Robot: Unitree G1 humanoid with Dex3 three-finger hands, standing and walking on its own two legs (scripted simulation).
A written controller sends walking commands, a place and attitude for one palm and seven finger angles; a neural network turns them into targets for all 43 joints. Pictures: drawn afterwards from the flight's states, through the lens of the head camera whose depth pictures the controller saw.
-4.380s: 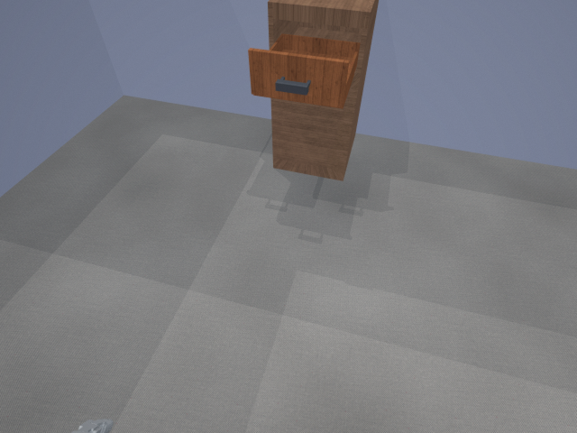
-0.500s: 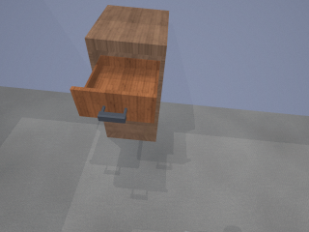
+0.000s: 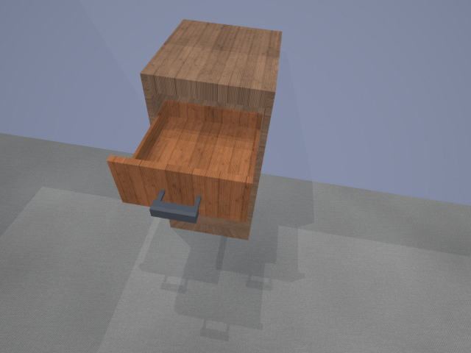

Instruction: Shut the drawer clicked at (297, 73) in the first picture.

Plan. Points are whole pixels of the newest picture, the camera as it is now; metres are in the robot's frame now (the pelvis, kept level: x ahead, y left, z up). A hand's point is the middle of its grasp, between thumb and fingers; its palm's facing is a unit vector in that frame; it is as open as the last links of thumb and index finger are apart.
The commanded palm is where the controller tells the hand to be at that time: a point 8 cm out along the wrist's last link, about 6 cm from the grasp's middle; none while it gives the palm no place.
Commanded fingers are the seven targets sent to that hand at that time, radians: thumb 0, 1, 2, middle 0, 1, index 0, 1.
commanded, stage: take the last steps up to it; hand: left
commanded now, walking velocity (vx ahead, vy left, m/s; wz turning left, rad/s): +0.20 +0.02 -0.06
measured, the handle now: (177, 204) +0.45 +0.18 -0.09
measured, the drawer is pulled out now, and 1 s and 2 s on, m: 0.30 0.30 0.30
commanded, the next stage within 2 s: come to a stop and stand still in 0.24 s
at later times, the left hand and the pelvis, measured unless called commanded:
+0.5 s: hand out of the picture +0.15 +0.16 -0.15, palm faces +0.01 -0.97 -0.25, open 7.3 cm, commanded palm none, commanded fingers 0.00 0.90 0.90 -0.20 -0.30 -0.20 -0.30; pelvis +0.10 -0.03 +0.01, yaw -2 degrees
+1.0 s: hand out of the picture +0.12 +0.23 -0.16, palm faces -0.02 -0.97 -0.24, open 7.4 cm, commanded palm none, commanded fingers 0.00 0.90 0.90 -0.20 -0.30 -0.20 -0.30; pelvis +0.09 +0.04 +0.00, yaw -2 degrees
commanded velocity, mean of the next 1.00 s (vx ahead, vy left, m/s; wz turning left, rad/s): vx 0.00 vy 0.03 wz -0.01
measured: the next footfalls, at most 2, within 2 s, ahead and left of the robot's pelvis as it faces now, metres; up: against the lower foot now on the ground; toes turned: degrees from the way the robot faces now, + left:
right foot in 0.38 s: +0.17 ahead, -0.11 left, +0.00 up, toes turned -5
left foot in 0.76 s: +0.15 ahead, +0.13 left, +0.00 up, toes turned +2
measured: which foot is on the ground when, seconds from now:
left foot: down 0.00-0.38, up 0.40-0.74, down 0.76-1.00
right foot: down 0.00-0.00, up 0.02-0.36, down 0.38-1.00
